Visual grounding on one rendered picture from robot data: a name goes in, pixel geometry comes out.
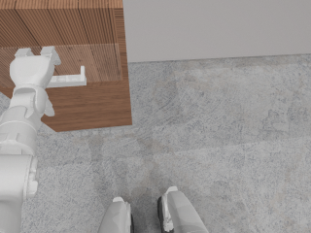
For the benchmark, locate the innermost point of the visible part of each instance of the robot right shin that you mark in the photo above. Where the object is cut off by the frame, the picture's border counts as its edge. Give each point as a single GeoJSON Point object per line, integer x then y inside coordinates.
{"type": "Point", "coordinates": [167, 223]}

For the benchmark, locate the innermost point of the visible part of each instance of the drawer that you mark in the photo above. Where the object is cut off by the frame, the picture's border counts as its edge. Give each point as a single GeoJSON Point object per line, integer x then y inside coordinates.
{"type": "Point", "coordinates": [102, 61]}

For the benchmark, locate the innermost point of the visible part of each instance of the right robot thigh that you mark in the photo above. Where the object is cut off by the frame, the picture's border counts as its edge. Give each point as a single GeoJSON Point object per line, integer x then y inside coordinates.
{"type": "Point", "coordinates": [184, 217]}

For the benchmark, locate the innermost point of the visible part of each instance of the left robot hand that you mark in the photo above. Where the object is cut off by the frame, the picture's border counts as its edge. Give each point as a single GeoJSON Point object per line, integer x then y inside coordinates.
{"type": "Point", "coordinates": [28, 68]}

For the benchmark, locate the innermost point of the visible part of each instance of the cabinet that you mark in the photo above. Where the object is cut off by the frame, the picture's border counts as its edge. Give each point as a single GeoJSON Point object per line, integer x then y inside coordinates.
{"type": "Point", "coordinates": [37, 23]}

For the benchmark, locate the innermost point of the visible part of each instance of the left robot upper arm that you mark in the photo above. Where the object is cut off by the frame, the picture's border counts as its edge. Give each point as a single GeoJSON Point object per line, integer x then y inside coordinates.
{"type": "Point", "coordinates": [19, 180]}

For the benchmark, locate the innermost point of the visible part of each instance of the handle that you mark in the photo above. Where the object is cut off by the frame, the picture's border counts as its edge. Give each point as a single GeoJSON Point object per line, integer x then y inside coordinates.
{"type": "Point", "coordinates": [68, 80]}

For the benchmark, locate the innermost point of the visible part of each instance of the robot left forearm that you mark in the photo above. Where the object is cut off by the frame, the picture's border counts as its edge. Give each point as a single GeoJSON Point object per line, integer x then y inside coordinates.
{"type": "Point", "coordinates": [19, 124]}

